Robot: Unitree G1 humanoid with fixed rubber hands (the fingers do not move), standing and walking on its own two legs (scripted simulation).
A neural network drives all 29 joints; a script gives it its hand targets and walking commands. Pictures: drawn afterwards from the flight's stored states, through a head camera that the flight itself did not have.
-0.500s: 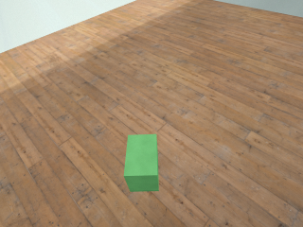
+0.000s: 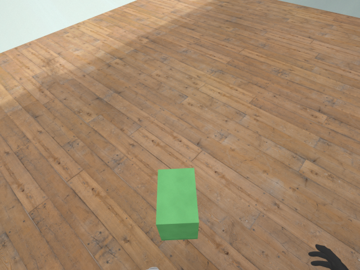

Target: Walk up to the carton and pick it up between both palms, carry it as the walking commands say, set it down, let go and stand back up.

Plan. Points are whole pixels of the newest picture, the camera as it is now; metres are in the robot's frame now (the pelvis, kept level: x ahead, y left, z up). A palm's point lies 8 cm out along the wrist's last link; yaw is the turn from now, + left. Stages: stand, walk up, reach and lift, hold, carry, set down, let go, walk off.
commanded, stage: walk up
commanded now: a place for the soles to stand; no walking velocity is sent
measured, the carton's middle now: (177, 204) +0.54 +0.06 -0.62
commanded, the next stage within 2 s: none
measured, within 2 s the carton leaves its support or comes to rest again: neither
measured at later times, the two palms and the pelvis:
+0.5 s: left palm out of the picture +0.11 +0.30 -0.07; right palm out of the picture +0.10 -0.32 -0.08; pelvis +0.01 +0.00 +0.03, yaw -3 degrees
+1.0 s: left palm out of the picture +0.15 +0.35 -0.06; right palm out of the picture +0.09 -0.31 -0.07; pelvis +0.07 +0.02 +0.03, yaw +0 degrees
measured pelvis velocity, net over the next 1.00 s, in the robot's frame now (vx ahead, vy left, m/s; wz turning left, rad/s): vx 0.07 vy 0.02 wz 0.00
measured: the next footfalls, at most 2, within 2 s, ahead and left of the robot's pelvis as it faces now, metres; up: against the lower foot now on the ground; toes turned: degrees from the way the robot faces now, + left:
right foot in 1.06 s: +0.16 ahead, -0.13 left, +0.00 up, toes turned +15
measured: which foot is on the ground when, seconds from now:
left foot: down 0.00-1.00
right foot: down 0.00-0.80, up 0.82-1.00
